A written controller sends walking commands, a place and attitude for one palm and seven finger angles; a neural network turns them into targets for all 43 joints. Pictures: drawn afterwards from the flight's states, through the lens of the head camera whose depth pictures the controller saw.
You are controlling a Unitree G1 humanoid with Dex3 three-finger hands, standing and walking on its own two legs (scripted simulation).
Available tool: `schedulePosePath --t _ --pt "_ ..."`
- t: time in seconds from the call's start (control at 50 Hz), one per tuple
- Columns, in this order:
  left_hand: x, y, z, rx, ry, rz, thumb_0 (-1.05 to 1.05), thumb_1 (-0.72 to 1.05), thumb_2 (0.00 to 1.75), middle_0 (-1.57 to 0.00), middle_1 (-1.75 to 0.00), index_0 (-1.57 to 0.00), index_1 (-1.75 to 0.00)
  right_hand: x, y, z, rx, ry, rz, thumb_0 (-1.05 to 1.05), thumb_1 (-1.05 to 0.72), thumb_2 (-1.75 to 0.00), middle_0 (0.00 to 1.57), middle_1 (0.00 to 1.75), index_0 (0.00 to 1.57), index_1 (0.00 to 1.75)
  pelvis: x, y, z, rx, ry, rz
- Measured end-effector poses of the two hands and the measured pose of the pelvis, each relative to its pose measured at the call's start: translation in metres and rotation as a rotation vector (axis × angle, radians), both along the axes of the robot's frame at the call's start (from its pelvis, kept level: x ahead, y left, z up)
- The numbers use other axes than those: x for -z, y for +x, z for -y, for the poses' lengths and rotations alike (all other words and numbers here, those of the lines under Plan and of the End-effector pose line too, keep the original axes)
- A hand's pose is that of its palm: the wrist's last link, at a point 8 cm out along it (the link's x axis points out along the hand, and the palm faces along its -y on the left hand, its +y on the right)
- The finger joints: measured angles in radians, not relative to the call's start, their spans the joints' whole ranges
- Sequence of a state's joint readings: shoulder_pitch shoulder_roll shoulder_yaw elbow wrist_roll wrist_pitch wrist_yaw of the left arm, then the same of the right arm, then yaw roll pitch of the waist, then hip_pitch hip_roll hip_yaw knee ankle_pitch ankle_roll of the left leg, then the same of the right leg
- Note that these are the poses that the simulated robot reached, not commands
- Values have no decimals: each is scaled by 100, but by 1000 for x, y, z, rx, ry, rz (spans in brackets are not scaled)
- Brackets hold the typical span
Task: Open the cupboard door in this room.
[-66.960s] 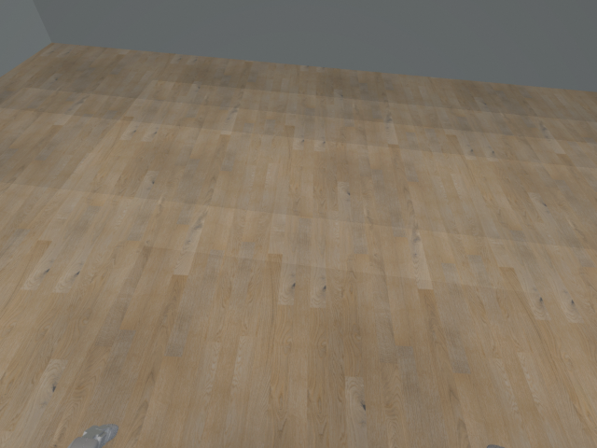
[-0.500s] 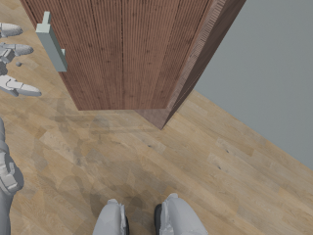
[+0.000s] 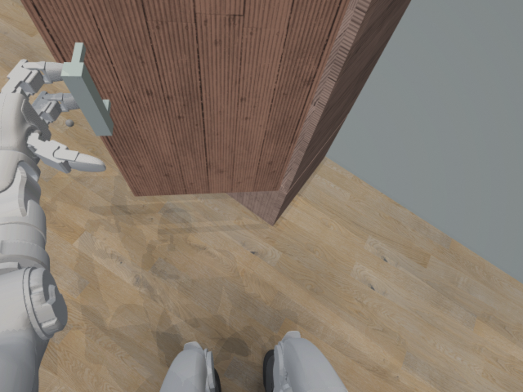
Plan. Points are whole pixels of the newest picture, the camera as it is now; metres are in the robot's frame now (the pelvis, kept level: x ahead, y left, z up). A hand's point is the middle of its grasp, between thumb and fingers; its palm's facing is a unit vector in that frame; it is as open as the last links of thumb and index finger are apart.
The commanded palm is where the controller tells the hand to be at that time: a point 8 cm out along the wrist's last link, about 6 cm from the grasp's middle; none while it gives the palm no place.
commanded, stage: slide the fingers in behind the handle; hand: left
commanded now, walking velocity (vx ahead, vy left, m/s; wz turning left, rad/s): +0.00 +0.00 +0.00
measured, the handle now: (92, 91) +0.55 +0.23 +0.05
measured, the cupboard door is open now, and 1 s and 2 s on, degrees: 41 41 42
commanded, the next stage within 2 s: close the thumb around the handle in 0.96 s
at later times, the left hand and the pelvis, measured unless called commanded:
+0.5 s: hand (97, 123) +0.49 +0.21 +0.05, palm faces +0.03 -1.00 -0.02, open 14.0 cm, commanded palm +0.47 +0.25 +0.05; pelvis +0.00 -0.01 +0.00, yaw +0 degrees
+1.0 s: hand (94, 123) +0.49 +0.22 +0.05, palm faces +0.04 -1.00 -0.02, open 14.0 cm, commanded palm +0.47 +0.25 +0.05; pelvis +0.00 -0.01 +0.00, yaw +0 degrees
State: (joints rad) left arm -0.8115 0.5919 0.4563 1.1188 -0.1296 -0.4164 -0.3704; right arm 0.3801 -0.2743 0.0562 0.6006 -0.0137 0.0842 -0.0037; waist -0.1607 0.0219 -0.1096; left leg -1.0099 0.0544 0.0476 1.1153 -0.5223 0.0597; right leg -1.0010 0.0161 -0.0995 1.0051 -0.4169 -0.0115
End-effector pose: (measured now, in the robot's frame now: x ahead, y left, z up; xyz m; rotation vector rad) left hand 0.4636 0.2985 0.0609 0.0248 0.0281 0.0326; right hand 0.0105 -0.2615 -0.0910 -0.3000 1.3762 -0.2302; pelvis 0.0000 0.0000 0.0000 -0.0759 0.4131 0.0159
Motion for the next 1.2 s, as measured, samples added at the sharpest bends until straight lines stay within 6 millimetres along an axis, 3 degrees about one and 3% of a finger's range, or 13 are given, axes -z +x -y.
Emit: schedulePosePath --t 0.28,0.6,1.02,1.2 --pt "5 1 20 -3 -9 2 -1 -50 30 -30 -120 -30 -120 3 10 9 -13 -5 22 0 -90 -90 21 30 20 30 1 0 5 -5 8 2" --pt "5 5 38 -7 -10 3 -1 -50 30 -30 -120 -30 -120 6 5 7 1 18 27 0 -90 -90 21 30 20 30 2 0 9 -1 15 3" --pt "10 7 28 -7 -6 -21 -1 -50 30 -30 -120 -30 -120 4 0 9 0 -3 13 0 -90 -90 21 30 20 30 3 -2 7 -3 10 -3" --pt "8 10 34 3 -16 7 -1 -43 33 -30 -121 -31 -121 4 2 5 -6 -1 7 0 -90 -90 21 30 20 30 3 0 3 -5 6 -7"
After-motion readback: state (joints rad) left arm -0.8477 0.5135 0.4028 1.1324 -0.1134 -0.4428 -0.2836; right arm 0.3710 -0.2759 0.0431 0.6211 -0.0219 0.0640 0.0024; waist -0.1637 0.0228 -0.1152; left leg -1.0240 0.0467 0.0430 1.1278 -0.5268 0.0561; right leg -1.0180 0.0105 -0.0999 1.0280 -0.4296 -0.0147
